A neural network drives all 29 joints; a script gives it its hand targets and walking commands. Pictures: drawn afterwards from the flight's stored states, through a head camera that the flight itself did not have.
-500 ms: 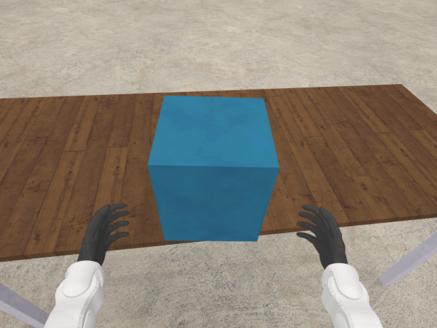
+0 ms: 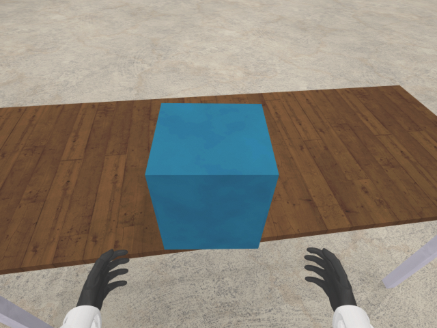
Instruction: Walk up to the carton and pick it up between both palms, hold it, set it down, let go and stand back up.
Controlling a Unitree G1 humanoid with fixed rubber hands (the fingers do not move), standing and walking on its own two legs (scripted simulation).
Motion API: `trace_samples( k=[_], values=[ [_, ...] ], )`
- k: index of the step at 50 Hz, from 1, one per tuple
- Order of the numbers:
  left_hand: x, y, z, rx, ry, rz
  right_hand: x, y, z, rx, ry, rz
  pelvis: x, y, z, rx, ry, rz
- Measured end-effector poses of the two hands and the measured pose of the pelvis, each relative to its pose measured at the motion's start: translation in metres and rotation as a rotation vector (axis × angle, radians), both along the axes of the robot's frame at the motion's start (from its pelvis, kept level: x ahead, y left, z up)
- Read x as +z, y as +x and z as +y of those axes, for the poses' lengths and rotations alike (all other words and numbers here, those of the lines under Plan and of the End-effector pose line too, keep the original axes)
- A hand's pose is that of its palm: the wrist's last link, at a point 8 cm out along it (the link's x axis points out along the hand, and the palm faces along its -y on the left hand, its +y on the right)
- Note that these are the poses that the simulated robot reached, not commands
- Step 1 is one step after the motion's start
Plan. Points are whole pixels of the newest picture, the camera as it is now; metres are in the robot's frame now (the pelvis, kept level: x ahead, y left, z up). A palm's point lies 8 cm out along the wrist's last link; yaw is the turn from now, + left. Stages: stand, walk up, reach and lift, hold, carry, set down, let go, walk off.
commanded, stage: set down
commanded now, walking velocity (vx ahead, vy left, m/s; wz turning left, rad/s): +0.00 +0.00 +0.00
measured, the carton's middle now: (211, 178) +0.41 +0.04 +0.04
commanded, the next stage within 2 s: let go in 0.66 s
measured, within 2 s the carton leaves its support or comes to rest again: neither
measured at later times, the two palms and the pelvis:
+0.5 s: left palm (96, 326) +0.15 +0.23 -0.06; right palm (344, 325) +0.16 -0.21 -0.06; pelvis +0.00 -0.01 +0.00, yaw +0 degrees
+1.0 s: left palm (108, 322) +0.16 +0.22 -0.08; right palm out of the picture +0.15 -0.24 -0.08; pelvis -0.01 -0.01 +0.00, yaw +0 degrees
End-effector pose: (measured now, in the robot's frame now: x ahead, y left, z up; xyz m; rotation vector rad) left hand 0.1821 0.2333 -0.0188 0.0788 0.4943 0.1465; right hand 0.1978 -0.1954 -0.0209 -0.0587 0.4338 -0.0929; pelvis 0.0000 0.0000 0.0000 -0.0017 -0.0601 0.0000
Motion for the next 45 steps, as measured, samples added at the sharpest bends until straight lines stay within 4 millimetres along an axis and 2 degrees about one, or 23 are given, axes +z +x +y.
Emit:
trace_samples(
  k=[14,35,39,45],
  values=[
    [-0.027,-0.017,-0.003,-0.012,0.023,0.133,-0.026,-0.022,-0.010,0.014,-0.042,0.110,0.000,-0.003,-0.006,-0.003,0.004,-0.001],
    [-0.062,-0.043,-0.002,-0.025,0.046,0.338,-0.058,-0.047,-0.021,0.032,-0.094,0.262,-0.002,-0.007,-0.004,0.001,0.003,-0.016],
    [-0.065,-0.043,-0.005,-0.036,0.057,0.360,-0.063,-0.050,-0.026,0.027,-0.103,0.279,-0.003,-0.009,-0.004,0.000,0.003,-0.014],
    [-0.060,-0.027,-0.013,-0.062,0.070,0.322,-0.061,-0.050,-0.036,0.016,-0.109,0.261,-0.004,-0.010,-0.005,-0.006,0.003,-0.009]
  ],
)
